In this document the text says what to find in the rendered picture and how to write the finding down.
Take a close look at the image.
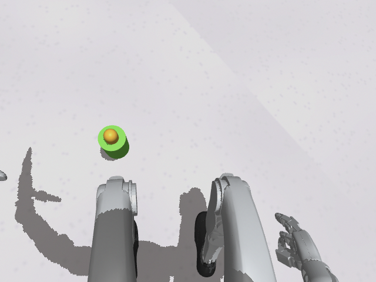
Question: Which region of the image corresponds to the right robot arm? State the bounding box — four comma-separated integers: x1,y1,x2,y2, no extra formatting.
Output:
301,260,339,282

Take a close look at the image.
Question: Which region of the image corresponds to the right robot foot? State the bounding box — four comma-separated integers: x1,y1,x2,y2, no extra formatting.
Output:
194,211,216,277

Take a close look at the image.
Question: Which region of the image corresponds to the right robot hand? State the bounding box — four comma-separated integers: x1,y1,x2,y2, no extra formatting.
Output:
275,213,322,271

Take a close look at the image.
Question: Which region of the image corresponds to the bottle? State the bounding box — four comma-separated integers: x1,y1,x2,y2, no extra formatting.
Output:
98,125,129,159

